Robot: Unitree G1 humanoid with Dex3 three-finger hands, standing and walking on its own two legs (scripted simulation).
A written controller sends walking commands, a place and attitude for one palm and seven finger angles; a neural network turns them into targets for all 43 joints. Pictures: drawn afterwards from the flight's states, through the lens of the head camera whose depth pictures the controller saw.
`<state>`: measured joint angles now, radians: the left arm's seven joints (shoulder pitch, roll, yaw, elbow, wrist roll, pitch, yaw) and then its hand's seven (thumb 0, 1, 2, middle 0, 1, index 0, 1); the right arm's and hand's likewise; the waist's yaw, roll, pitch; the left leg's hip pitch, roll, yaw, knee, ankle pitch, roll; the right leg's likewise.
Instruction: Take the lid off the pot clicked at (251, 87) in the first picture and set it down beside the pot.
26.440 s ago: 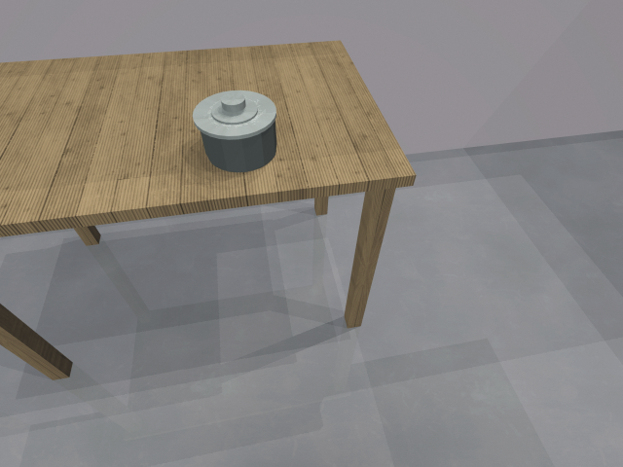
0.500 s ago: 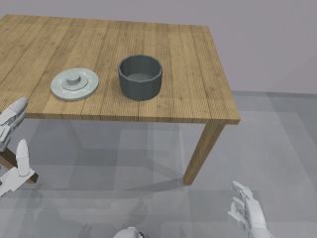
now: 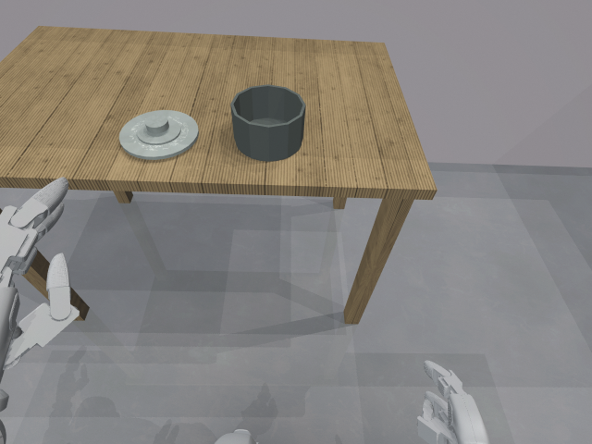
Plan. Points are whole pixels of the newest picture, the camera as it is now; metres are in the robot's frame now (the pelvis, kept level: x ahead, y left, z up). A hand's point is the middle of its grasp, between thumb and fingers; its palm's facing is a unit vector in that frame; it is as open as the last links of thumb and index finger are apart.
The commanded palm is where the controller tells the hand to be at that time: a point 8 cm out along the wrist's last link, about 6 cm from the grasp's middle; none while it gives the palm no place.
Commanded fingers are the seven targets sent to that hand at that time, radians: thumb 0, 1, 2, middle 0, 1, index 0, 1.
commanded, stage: stop stepping back and stand still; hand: left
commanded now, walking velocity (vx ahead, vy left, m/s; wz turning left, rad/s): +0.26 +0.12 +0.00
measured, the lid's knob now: (157, 124) +0.70 +0.34 +0.00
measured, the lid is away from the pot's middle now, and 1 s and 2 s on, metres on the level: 0.24 0.24 0.24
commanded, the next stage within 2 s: let the arm hang, fingers relaxed in 0.68 s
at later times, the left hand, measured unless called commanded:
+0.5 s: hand out of the picture +0.10 +0.27 +0.16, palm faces +0.43 -0.83 -0.35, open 7.5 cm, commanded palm +0.03 +0.31 +0.18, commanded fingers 0.00 0.90 0.90 -0.20 -0.30 -0.20 -0.30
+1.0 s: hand out of the picture +0.09 +0.24 -0.14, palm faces +0.14 -0.96 -0.25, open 7.4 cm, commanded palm none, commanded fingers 0.00 0.90 0.90 -0.20 -0.30 -0.20 -0.30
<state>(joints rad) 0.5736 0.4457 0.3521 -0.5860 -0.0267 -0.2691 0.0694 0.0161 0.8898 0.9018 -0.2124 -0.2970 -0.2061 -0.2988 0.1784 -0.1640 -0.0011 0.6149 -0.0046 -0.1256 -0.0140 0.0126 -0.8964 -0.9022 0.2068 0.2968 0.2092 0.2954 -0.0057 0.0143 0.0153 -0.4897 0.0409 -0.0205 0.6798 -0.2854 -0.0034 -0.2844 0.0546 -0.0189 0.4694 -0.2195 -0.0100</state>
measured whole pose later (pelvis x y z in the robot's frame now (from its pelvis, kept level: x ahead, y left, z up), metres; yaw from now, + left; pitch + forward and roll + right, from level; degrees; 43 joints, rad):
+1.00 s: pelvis -0.04 +0.03 -0.01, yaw +6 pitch +2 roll +2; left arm 0.22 0.23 0.08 0.64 0.01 0.07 0.02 0.01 0.91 0.90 -0.20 -0.29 -0.19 -0.30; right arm 0.24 -0.22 -0.02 0.80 -0.05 -0.03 -0.01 0.01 -0.90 -0.90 0.20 0.30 0.21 0.29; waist -0.05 -0.06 -0.01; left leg -0.33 -0.07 0.02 0.64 -0.34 0.05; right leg -0.44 0.01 0.05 0.91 -0.50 0.00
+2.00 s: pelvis -0.01 +0.02 +0.01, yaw +6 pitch +0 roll -1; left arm 0.25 0.15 0.03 1.10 0.00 0.00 0.04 0.01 0.93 0.90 -0.20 -0.29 -0.20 -0.30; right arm 0.31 -0.10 -0.03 1.09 -0.01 -0.01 -0.05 0.01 -0.91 -0.90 0.20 0.30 0.20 0.29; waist -0.01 -0.01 0.05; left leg -0.13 -0.01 0.04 0.46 -0.33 0.03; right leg -0.16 0.06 0.03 0.45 -0.28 -0.03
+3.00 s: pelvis -0.01 +0.02 +0.01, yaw +6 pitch +0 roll -1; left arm 0.27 0.14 0.03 1.12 0.00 0.00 0.05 0.02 0.93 0.90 -0.20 -0.29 -0.20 -0.30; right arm 0.31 -0.09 -0.03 1.11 -0.01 -0.01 -0.06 0.01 -0.91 -0.90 0.20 0.30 0.20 0.29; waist -0.01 -0.01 0.06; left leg -0.13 -0.01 0.03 0.46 -0.32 0.03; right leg -0.16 0.06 0.03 0.44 -0.28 -0.04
